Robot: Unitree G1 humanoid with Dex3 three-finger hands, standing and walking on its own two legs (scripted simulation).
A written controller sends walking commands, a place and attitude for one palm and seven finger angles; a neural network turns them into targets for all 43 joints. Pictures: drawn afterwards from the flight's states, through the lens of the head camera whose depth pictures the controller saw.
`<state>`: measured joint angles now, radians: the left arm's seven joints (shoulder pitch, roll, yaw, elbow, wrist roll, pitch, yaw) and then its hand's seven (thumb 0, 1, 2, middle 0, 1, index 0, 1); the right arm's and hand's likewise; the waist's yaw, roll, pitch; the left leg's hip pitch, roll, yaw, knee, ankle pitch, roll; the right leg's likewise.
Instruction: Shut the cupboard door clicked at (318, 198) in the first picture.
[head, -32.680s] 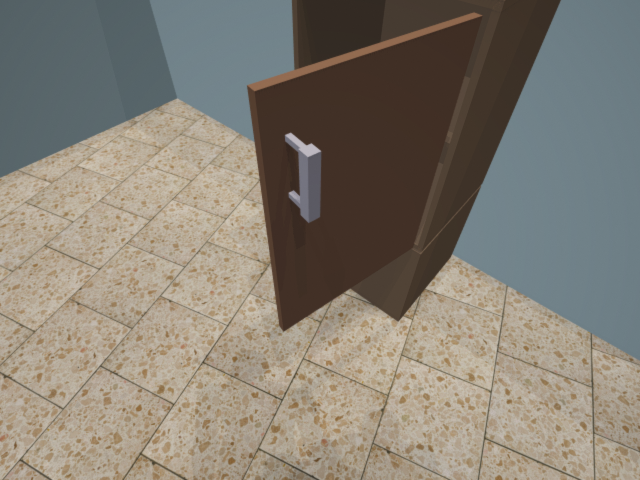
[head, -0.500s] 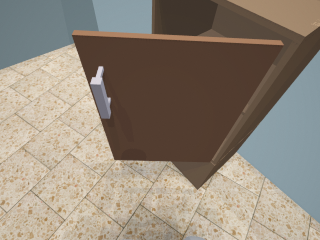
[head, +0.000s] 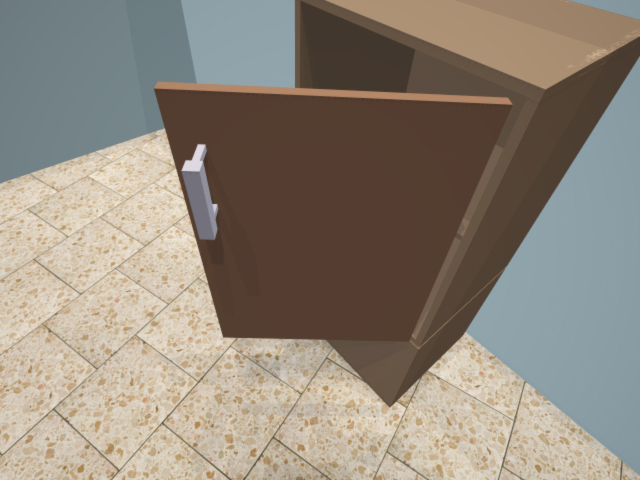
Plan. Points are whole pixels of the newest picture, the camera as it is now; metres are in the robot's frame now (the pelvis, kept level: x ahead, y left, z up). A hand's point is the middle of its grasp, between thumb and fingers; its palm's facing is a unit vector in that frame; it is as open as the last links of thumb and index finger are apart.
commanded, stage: come to a stop and stand still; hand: left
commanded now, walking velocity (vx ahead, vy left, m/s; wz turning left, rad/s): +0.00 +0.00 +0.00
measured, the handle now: (204, 192) +0.44 +0.20 +0.12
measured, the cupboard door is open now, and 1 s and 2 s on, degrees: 49 49 49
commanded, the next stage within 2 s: look again from close up in 0.66 s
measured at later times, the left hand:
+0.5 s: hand out of the picture -0.03 +0.24 -0.17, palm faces -0.02 -0.97 -0.24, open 7.4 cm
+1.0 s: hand out of the picture -0.05 +0.23 -0.17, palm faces -0.01 -0.98 -0.21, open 7.4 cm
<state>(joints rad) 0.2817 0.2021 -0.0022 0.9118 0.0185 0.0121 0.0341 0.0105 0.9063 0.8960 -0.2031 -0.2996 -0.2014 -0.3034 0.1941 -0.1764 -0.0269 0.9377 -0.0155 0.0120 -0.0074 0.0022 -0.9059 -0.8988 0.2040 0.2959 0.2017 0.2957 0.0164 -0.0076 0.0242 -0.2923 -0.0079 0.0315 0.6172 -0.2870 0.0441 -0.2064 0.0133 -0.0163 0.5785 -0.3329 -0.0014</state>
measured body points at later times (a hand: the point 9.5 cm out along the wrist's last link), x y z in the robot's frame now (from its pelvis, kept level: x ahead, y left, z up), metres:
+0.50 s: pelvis -0.03 +0.03 +0.01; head -0.04 +0.05 +0.46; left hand -0.02 +0.29 -0.15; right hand -0.01 -0.23 -0.13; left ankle +0.03 +0.09 -0.73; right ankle -0.01 -0.12 -0.73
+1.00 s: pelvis -0.03 +0.04 +0.01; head -0.04 +0.06 +0.46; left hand -0.04 +0.28 -0.15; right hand +0.01 -0.21 -0.13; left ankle +0.03 +0.09 -0.73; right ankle -0.01 -0.12 -0.73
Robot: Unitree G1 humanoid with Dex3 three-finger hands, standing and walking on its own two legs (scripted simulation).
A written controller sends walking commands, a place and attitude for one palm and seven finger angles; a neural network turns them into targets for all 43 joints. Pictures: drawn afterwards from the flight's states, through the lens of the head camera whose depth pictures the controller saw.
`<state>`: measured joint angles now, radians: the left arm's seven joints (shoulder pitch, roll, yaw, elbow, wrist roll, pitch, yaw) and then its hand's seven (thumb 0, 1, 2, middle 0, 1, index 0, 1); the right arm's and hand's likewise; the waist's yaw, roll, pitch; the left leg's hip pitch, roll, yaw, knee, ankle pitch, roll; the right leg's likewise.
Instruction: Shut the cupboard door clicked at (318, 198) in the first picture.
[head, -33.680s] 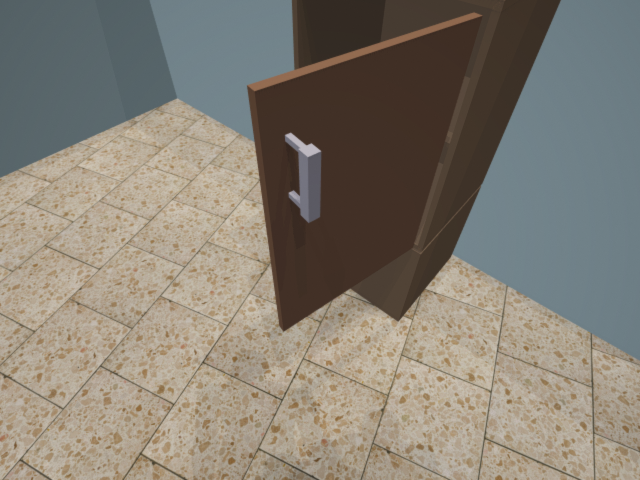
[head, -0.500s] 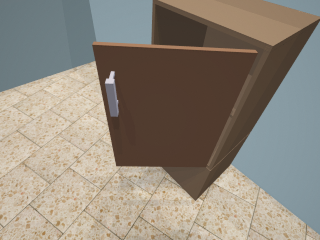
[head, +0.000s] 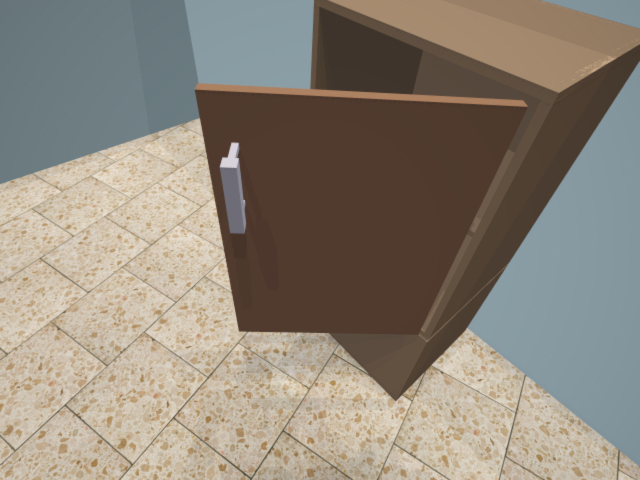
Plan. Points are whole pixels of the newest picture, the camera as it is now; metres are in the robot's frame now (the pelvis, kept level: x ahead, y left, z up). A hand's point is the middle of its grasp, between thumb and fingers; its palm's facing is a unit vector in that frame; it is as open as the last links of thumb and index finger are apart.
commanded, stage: look again from close up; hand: left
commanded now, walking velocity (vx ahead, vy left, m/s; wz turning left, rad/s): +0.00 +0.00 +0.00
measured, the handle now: (236, 188) +0.47 +0.16 +0.11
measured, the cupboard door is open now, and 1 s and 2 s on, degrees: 49 49 49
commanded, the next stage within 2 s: raise the hand and make a fist in 0.26 s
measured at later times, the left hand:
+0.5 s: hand (175, 464) +0.15 +0.19 -0.07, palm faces +0.23 -0.96 -0.16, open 7.3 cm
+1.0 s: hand (198, 416) +0.19 +0.16 +0.00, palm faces +0.09 -0.99 -0.07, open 5.1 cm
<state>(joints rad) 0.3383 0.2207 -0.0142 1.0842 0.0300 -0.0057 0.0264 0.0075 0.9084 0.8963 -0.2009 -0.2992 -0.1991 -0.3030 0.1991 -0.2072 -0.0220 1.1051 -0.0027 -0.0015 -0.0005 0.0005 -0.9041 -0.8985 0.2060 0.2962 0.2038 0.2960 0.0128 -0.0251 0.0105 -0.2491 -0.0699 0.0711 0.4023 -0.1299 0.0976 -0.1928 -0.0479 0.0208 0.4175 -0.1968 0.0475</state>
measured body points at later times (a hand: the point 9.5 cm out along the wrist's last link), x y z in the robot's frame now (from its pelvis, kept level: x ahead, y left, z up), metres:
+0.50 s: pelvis +0.01 -0.01 -0.01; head +0.00 +0.00 +0.44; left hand +0.14 +0.24 -0.05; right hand +0.08 -0.25 -0.13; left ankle +0.06 +0.05 -0.74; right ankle +0.03 -0.14 -0.74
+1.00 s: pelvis +0.03 -0.05 -0.08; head +0.06 -0.05 +0.37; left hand +0.18 +0.21 +0.01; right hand +0.26 -0.25 -0.14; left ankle +0.06 +0.05 -0.74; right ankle +0.03 -0.14 -0.74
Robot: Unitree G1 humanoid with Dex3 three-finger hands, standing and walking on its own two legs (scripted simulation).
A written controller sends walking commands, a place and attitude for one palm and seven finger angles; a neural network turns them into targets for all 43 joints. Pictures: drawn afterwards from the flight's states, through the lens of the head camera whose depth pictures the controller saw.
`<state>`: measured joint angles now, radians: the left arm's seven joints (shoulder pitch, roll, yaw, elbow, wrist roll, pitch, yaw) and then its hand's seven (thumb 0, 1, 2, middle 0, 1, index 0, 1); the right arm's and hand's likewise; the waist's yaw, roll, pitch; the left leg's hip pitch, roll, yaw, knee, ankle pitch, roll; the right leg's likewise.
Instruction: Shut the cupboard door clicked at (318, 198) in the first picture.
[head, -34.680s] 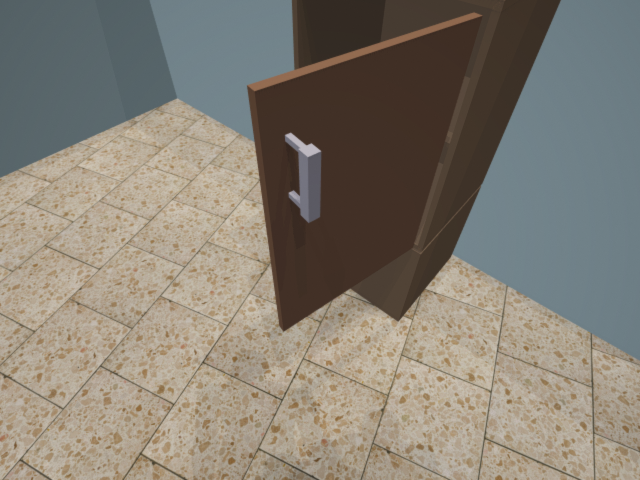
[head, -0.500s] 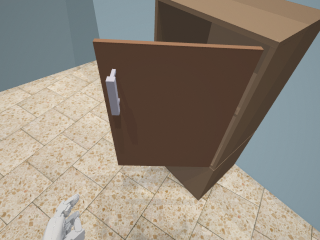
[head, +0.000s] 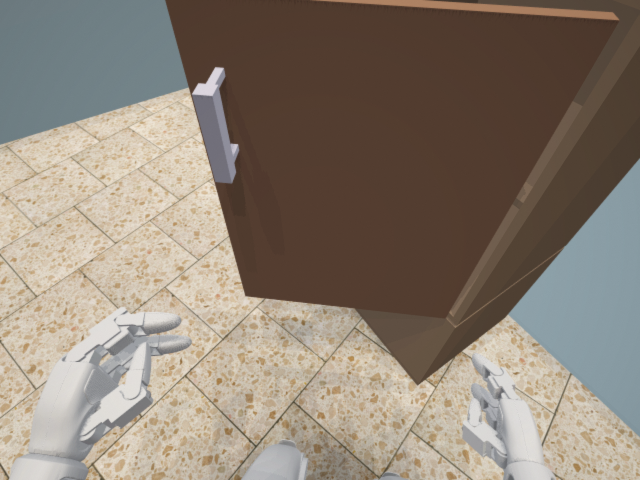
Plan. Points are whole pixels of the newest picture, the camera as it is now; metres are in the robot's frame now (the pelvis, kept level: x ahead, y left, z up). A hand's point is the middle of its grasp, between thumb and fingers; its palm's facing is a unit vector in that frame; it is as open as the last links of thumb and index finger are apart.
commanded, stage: raise the hand and make a fist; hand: left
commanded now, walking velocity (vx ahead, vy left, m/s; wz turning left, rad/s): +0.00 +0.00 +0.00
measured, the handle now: (221, 127) +0.46 +0.19 +0.19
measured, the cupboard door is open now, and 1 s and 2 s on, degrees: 49 49 49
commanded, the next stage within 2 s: bring the fist close to the handle in 1.28 s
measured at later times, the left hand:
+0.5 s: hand (134, 327) +0.22 +0.21 +0.14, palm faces +0.02 -1.00 -0.05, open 3.2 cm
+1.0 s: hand (121, 256) +0.26 +0.21 +0.20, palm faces +0.02 -1.00 -0.05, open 3.1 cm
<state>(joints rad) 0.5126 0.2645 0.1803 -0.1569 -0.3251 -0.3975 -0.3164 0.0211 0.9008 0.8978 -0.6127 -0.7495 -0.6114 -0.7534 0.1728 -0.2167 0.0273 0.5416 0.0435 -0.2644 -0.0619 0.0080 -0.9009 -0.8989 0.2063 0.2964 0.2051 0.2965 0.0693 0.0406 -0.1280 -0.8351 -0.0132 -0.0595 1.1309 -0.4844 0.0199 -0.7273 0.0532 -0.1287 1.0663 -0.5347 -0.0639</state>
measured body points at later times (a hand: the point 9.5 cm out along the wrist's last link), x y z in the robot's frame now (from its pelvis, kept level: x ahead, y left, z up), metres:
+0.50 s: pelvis +0.02 +0.02 +0.04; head +0.04 +0.02 +0.49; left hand +0.22 +0.26 +0.15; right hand +0.20 -0.22 -0.02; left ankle +0.04 +0.10 -0.66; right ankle +0.00 -0.08 -0.66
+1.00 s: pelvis +0.02 +0.03 +0.07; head +0.00 +0.02 +0.52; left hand +0.25 +0.27 +0.20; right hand +0.20 -0.19 +0.00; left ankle +0.04 +0.10 -0.66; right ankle +0.00 -0.08 -0.66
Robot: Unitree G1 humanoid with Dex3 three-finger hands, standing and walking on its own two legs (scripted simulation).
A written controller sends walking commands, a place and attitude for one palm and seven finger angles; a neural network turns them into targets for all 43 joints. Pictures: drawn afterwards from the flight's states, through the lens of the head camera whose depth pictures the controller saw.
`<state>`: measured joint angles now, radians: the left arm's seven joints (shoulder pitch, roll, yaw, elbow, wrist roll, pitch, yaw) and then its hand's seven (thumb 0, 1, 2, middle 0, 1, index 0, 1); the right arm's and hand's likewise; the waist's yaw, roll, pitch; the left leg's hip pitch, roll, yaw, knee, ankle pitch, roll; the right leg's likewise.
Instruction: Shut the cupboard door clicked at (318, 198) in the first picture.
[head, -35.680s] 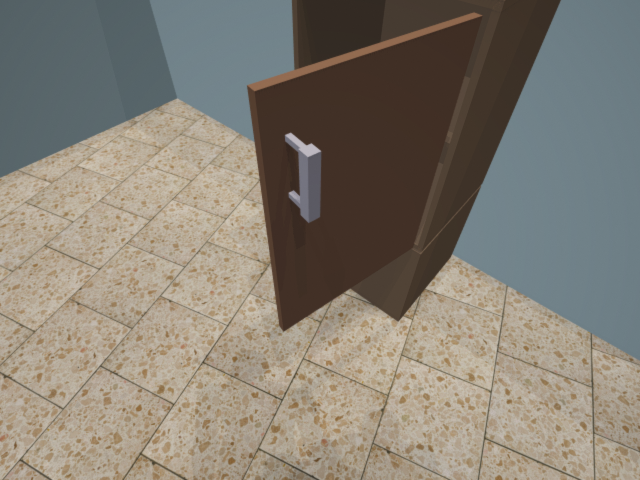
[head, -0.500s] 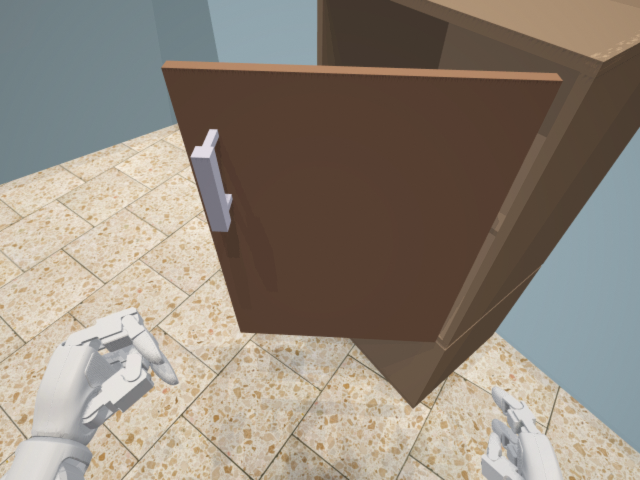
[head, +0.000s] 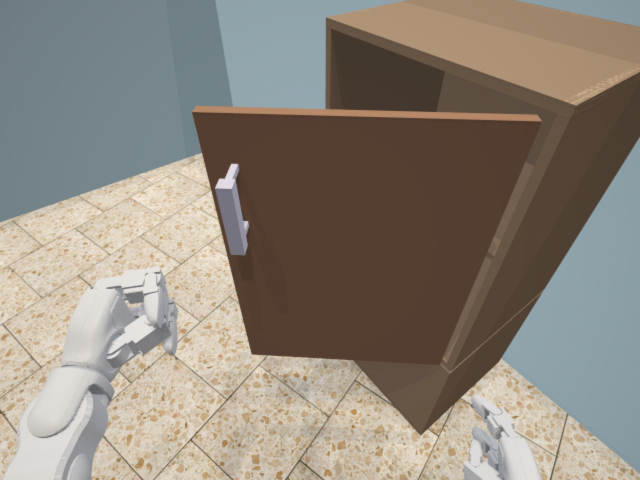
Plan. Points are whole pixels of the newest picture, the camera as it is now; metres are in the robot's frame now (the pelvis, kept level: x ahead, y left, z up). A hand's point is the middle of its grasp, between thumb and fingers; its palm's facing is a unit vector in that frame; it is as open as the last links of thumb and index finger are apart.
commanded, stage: raise the hand and make a fist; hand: left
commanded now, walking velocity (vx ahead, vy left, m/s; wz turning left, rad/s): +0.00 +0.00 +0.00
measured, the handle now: (236, 209) +0.44 +0.17 +0.13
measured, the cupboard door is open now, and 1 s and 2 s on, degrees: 49 49 49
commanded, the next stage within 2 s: bring the fist close to the handle in 0.28 s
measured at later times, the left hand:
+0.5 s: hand (176, 334) +0.23 +0.18 +0.13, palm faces +0.07 -1.00 -0.06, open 3.1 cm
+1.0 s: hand (219, 289) +0.29 +0.15 +0.13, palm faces +0.04 -1.00 -0.04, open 3.1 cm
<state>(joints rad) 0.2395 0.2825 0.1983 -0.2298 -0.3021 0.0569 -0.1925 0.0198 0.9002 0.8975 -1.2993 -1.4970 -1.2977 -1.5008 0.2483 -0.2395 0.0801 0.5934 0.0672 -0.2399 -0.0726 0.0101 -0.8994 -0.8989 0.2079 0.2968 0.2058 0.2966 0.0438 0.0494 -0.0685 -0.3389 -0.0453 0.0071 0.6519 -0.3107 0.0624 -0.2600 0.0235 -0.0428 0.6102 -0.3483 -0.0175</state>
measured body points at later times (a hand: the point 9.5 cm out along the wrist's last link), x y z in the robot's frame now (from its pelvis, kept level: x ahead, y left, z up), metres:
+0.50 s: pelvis +0.00 -0.01 +0.00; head -0.03 -0.03 +0.45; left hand +0.22 +0.23 +0.13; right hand +0.18 -0.23 -0.07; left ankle +0.02 +0.08 -0.72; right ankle -0.01 -0.11 -0.72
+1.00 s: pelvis +0.01 -0.02 +0.00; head -0.01 -0.04 +0.45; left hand +0.28 +0.21 +0.13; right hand +0.18 -0.25 -0.07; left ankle +0.02 +0.08 -0.72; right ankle -0.01 -0.11 -0.72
